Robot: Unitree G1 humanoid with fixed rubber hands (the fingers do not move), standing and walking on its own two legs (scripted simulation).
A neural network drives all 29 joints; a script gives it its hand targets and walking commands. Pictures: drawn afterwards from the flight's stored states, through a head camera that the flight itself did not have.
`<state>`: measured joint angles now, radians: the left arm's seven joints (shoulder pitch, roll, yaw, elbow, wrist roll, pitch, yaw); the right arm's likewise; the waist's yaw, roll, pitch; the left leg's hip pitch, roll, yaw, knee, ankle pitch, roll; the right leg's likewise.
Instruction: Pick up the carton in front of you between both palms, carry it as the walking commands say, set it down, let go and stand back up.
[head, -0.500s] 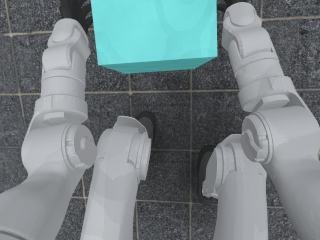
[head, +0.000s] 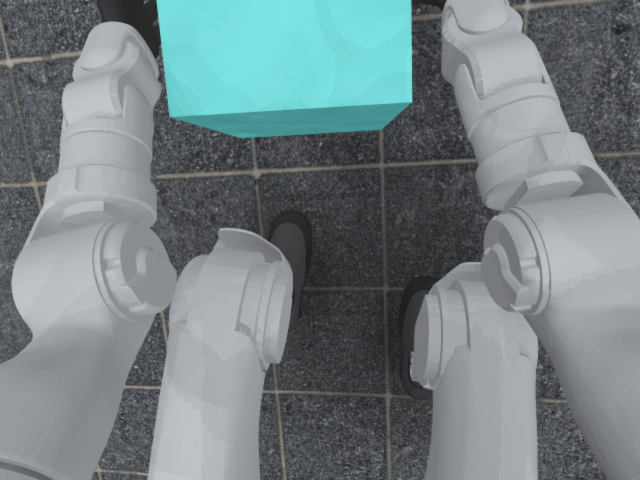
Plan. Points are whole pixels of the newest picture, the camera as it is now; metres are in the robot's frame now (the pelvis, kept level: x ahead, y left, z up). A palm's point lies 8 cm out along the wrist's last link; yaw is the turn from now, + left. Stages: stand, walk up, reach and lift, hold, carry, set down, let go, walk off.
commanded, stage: set down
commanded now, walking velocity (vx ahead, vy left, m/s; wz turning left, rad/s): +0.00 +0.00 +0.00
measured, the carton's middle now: (297, 34) +0.52 +0.13 -0.24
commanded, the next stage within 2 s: let go in 1.70 s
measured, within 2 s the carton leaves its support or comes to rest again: rests again in 0.40 s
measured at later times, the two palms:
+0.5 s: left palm (134, 54) +0.48 +0.28 -0.18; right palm out of the picture +0.56 -0.05 -0.20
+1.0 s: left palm (46, 28) +0.47 +0.30 -0.08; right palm out of the picture +0.59 -0.06 -0.07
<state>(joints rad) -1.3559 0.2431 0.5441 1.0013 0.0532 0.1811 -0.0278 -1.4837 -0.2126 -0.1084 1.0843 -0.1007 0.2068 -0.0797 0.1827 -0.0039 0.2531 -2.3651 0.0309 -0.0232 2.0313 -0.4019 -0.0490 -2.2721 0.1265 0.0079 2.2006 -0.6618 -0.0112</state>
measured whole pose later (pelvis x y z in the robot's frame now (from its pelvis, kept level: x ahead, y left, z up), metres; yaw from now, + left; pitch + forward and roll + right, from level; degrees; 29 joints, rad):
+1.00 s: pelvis +0.00 +0.01 +0.05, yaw +1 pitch +42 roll +0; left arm -1.20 0.24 0.34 0.85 -0.15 0.13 0.12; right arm -1.44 -0.39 -0.03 1.02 0.07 0.20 -0.08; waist 0.18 -0.04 0.17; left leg -2.24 -0.01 -0.02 1.88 -0.38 -0.02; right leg -2.12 0.08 0.01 2.04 -0.66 0.01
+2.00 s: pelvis +0.06 +0.03 +0.30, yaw -1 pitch +40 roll -2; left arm -0.58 0.15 0.30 0.57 0.07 0.13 -0.08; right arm -0.76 -0.15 -0.23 0.70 -0.13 0.17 -0.08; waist 0.13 -0.02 -0.09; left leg -1.41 0.00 -0.01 0.93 -0.22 0.02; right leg -1.30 0.06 0.06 1.00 -0.39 0.03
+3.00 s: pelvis +0.14 +0.00 +0.39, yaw +3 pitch -3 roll +2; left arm 0.22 0.23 0.05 0.41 0.03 0.18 -0.04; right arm 0.23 -0.20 -0.02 0.47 0.01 0.08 0.03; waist 0.00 -0.04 0.06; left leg -0.19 -0.02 -0.04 0.45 -0.22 -0.02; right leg -0.07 0.02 0.04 0.48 -0.37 -0.03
